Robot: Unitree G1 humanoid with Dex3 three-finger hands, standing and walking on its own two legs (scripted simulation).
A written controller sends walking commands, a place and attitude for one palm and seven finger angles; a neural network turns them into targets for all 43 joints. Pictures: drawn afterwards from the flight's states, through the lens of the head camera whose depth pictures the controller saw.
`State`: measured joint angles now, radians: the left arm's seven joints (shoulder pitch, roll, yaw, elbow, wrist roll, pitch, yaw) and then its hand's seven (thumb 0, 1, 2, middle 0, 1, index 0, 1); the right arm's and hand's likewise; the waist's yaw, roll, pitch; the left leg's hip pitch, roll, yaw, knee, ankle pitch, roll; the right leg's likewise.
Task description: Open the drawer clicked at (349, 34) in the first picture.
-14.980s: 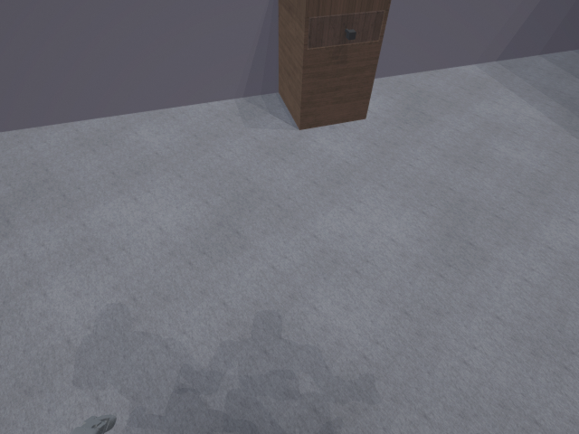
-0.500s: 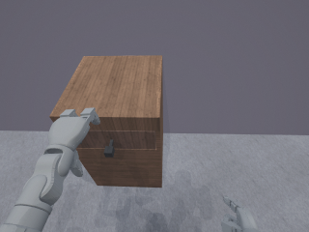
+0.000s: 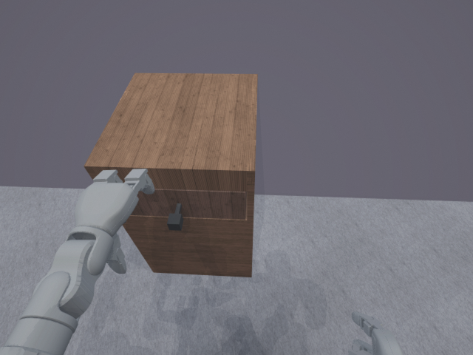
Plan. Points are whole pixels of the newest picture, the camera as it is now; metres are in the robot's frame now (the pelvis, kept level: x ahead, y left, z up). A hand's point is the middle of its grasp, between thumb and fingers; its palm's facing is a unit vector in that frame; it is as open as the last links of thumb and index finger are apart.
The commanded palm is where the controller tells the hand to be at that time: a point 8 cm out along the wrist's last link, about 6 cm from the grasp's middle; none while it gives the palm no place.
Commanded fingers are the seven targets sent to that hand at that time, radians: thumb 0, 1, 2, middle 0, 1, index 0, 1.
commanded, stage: move the hooked fingers above the handle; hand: left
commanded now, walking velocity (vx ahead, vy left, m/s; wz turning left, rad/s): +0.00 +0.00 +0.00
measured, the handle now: (176, 216) +0.49 +0.24 -0.22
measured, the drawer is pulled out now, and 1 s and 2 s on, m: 0.00 0.00 0.00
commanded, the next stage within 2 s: none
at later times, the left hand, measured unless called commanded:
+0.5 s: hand (144, 220) +0.36 +0.24 -0.03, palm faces -0.10 -0.07 -0.99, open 13.9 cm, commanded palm +0.35 +0.25 +0.03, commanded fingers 0.00 -0.50 0.30 -0.30 -1.20 -0.30 -1.20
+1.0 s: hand (156, 220) +0.40 +0.25 -0.10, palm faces -0.08 -0.03 -1.00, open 13.9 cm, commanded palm +0.40 +0.24 -0.05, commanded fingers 0.00 -0.50 0.30 -0.30 -1.20 -0.30 -1.20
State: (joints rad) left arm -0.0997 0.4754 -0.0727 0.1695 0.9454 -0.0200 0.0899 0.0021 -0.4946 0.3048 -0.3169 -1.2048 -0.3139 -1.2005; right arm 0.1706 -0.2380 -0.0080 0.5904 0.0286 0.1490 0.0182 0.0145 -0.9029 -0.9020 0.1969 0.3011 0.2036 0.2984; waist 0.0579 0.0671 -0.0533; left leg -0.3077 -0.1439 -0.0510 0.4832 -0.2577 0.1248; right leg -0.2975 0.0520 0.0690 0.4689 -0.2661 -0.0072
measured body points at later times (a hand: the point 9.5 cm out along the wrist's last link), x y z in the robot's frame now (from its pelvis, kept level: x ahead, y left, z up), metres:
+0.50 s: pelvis +0.01 -0.02 -0.02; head +0.08 -0.02 +0.42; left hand +0.36 +0.24 +0.02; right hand +0.11 -0.29 -0.14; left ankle -0.02 +0.03 -0.74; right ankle -0.02 -0.13 -0.74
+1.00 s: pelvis +0.00 -0.02 -0.07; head +0.10 -0.01 +0.37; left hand +0.40 +0.24 -0.05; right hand +0.07 -0.30 -0.19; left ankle -0.02 +0.03 -0.74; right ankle -0.02 -0.13 -0.74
